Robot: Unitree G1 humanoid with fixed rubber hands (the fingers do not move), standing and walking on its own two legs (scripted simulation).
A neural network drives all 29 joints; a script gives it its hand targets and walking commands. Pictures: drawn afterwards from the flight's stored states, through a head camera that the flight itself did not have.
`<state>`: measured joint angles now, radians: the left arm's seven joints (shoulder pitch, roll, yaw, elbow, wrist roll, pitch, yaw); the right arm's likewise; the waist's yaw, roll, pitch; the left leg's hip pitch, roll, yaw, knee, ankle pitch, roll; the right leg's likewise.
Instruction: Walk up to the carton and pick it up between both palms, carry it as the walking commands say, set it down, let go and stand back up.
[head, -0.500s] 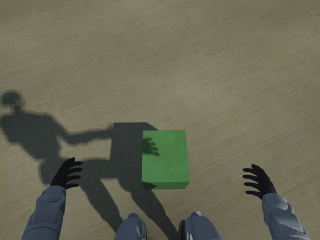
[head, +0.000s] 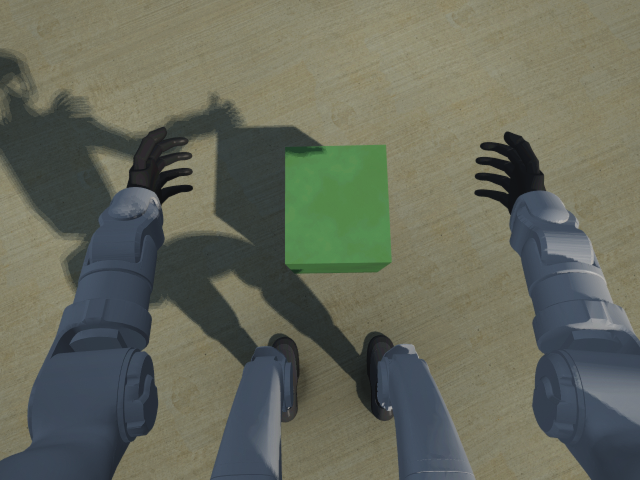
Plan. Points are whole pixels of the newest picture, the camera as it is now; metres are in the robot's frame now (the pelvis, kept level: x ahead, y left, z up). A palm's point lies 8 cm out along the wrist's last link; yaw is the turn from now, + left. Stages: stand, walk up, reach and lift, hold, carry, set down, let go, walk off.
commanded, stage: reach and lift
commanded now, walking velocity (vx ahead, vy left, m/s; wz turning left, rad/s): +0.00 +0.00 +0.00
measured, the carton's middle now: (335, 215) +0.53 -0.01 -0.56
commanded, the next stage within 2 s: none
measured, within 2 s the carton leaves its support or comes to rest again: neither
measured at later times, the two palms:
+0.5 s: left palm (194, 153) +0.52 +0.20 -0.15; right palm (485, 153) +0.51 -0.22 -0.15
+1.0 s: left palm (221, 187) +0.53 +0.20 -0.31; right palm (448, 191) +0.51 -0.22 -0.32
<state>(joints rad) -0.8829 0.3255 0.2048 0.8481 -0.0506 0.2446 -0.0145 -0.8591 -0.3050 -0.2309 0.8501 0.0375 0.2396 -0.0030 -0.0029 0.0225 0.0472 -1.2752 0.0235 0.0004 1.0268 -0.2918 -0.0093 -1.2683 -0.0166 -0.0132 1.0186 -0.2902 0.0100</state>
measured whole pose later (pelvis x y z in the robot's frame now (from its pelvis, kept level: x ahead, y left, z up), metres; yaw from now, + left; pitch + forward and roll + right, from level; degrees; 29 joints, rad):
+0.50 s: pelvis +0.02 +0.00 -0.03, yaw -1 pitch +48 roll -1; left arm -1.10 0.24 0.35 0.89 0.07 0.12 0.01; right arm -1.07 -0.25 -0.38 0.88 -0.04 0.10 0.02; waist 0.00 0.01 -0.09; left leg -1.62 0.03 0.00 1.08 -0.30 -0.01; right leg -1.61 -0.01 0.00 1.06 -0.30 0.01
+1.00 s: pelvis -0.02 +0.00 -0.17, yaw -1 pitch +46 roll +0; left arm -1.29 0.37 0.24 0.94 -0.11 0.14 0.07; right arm -1.26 -0.34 -0.26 0.92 0.09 0.15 -0.08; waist 0.00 0.00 0.11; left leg -2.03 0.03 -0.02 1.71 -0.48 -0.02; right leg -2.03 -0.01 0.00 1.71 -0.48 0.01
